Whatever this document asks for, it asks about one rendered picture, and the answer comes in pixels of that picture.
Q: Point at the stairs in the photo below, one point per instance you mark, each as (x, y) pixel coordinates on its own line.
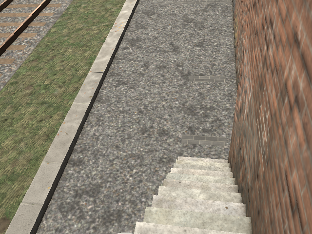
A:
(199, 196)

